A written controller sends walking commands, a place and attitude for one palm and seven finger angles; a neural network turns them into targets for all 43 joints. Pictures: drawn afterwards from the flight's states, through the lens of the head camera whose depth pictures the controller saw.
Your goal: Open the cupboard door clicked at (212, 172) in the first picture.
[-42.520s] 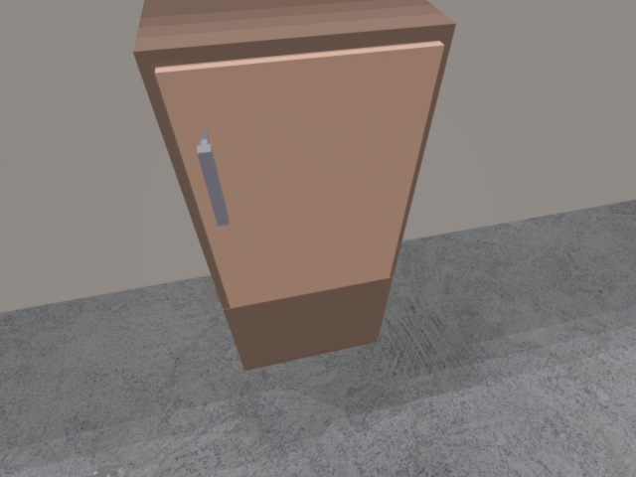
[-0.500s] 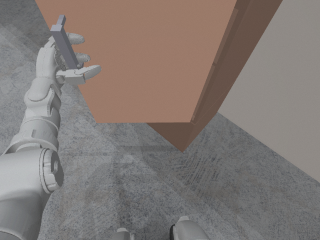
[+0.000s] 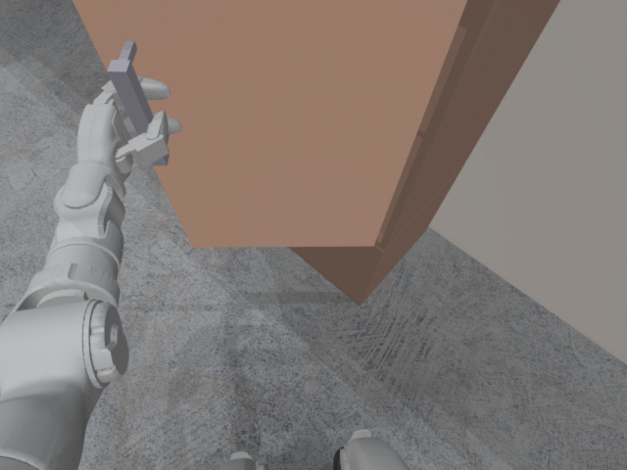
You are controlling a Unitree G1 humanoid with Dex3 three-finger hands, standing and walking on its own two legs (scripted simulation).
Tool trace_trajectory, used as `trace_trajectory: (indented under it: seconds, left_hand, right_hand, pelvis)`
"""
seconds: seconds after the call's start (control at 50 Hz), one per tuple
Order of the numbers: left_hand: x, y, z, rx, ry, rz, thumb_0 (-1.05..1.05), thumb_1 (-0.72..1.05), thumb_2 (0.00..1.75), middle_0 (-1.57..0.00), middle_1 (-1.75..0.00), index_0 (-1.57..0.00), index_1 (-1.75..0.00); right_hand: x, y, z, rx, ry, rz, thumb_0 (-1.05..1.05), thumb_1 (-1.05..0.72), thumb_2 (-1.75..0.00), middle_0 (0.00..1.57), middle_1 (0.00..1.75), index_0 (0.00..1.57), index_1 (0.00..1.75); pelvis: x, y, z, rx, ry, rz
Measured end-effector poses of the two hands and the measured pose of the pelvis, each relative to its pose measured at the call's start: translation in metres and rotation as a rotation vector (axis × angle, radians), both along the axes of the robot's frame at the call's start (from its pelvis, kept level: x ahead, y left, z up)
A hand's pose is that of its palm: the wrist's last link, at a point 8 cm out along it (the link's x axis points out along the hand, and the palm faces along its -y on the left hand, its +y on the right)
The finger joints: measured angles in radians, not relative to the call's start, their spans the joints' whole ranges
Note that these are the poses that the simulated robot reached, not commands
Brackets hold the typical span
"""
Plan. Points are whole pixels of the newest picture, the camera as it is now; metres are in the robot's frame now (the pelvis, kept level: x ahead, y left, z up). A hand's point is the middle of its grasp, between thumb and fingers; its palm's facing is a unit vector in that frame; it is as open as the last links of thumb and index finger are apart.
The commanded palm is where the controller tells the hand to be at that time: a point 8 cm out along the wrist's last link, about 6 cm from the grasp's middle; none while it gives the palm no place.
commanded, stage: pull the door open along its arc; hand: left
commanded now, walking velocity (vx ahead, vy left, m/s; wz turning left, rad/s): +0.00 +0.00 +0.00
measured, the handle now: (145, 108) +0.55 +0.18 +0.11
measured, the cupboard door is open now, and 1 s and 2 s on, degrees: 44 82 80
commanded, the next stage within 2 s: open thumb and fingers to let go in 0.98 s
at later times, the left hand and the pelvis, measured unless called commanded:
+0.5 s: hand (176, 221) +0.38 +0.12 +0.11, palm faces +0.16 -0.98 +0.07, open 5.8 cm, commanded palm +0.33 +0.19 +0.11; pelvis +0.01 +0.00 +0.02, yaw -1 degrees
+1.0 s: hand (249, 310) +0.28 +0.05 +0.11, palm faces +0.29 -0.96 +0.00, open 5.7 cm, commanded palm +0.22 +0.08 +0.11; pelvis +0.01 -0.03 +0.02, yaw +2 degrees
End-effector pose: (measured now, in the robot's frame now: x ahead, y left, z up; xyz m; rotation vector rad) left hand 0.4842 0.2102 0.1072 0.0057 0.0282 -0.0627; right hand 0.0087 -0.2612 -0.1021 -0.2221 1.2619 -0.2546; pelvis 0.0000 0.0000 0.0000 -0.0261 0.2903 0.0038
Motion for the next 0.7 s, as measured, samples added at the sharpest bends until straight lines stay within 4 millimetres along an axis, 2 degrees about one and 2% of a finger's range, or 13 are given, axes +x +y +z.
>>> trace_trajectory:
  seconds: [0.14, 0.26, 0.36, 0.44, 0.52, 0.62, 0.7]
  left_hand:
    - [-0.011, 0.0, -0.001, -0.009, -0.017, -0.007, 0.01, 0.76, 0.81, -0.37, -1.35, -0.38, -1.35]
    - [-0.037, -0.003, -0.003, -0.016, -0.037, -0.018, 0.01, 0.75, 0.78, -0.37, -1.35, -0.38, -1.35]
    - [-0.075, -0.009, -0.004, -0.035, -0.053, -0.022, 0.01, 0.73, 0.76, -0.37, -1.35, -0.37, -1.35]
    - [-0.109, -0.023, -0.006, -0.096, -0.066, 0.128, 0.01, 0.71, 0.74, -0.38, -1.35, -0.38, -1.35]
    - [-0.139, -0.04, -0.004, -0.061, -0.064, 0.246, 0.0, 0.7, 0.75, -0.39, -1.35, -0.38, -1.34]
    - [-0.165, -0.058, -0.002, -0.038, -0.03, 0.336, -0.02, 0.7, 0.76, -0.4, -1.35, -0.39, -1.34]
    - [-0.181, -0.07, -0.001, -0.031, -0.012, 0.382, -0.01, 0.71, 0.78, -0.38, -1.34, -0.4, -1.34]
  right_hand:
    - [0.001, 0.002, 0.001, 0.012, -0.011, -0.011, 0.0, -0.91, -0.9, 0.2, 0.3, 0.2, 0.3]
    - [0.018, 0.005, 0.005, 0.037, -0.069, -0.017, 0.0, -0.91, -0.9, 0.2, 0.3, 0.2, 0.3]
    - [0.05, 0.011, 0.011, 0.06, -0.17, 0.008, 0.01, -0.91, -0.9, 0.2, 0.3, 0.2, 0.3]
    - [0.085, 0.019, 0.016, 0.086, -0.27, 0.067, 0.01, -0.91, -0.9, 0.2, 0.3, 0.2, 0.3]
    - [0.122, 0.03, 0.022, 0.113, -0.359, 0.14, 0.01, -0.91, -0.9, 0.2, 0.3, 0.2, 0.3]
    - [0.156, 0.042, 0.033, 0.129, -0.433, 0.205, 0.01, -0.91, -0.9, 0.2, 0.3, 0.2, 0.3]
    - [0.172, 0.047, 0.04, 0.133, -0.467, 0.237, 0.01, -0.91, -0.9, 0.2, 0.3, 0.2, 0.3]
  pelvis:
    - [0.002, 0.001, 0.002, 0.004, -0.008, -0.013]
    - [0.007, 0.002, 0.007, 0.006, -0.035, -0.024]
    - [0.011, 0.003, 0.011, 0.009, -0.072, -0.027]
    - [0.01, 0.004, 0.014, 0.011, -0.101, -0.022]
    - [0.008, 0.001, 0.015, 0.017, -0.13, -0.011]
    - [0.005, -0.005, 0.019, 0.023, -0.172, 0.006]
    - [0.004, -0.011, 0.021, 0.026, -0.199, 0.017]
